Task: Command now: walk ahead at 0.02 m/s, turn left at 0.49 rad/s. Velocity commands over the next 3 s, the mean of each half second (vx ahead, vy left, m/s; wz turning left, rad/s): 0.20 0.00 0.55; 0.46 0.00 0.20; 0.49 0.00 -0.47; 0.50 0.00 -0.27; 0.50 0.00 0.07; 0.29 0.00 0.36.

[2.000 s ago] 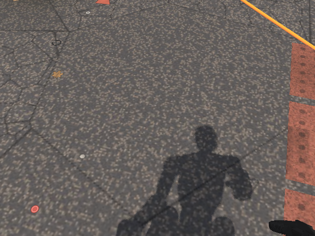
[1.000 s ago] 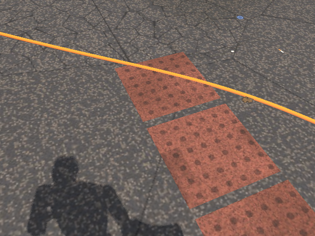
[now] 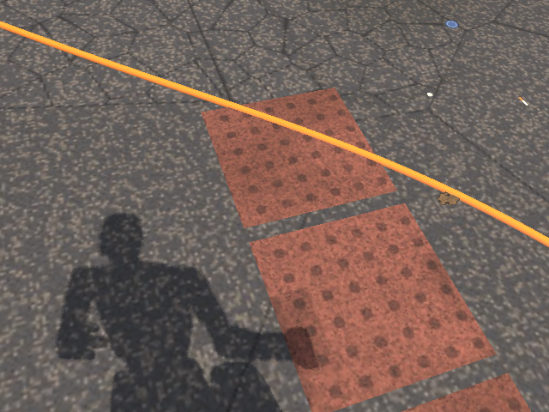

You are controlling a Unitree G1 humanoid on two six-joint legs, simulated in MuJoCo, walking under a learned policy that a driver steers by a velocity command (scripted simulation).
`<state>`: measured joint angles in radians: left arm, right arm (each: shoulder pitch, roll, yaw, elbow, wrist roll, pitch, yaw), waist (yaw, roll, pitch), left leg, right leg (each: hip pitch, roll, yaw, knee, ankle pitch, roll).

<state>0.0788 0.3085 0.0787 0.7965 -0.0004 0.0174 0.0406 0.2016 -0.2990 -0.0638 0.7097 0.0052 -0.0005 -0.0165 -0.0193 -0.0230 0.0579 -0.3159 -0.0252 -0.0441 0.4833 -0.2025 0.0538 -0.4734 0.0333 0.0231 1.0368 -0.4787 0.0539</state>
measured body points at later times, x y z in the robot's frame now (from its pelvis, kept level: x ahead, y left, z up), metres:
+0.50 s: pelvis +0.07 -0.02 +0.00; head +0.09 -0.04 +0.45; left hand +0.02 +0.27 -0.11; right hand +0.32 -0.24 -0.09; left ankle +0.10 +0.15 -0.66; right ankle +0.03 -0.16 -0.74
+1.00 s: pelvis +0.28 +0.15 +0.00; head +0.30 +0.16 +0.45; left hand +0.28 +0.46 -0.11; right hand +0.46 -0.07 -0.10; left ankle +0.22 +0.21 -0.74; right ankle +0.42 +0.01 -0.66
